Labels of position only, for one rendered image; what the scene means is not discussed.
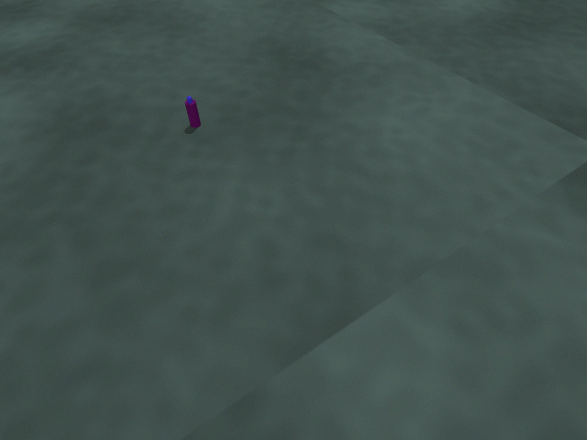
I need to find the bottle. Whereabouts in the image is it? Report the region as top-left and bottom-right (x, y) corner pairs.
(185, 96), (201, 127)

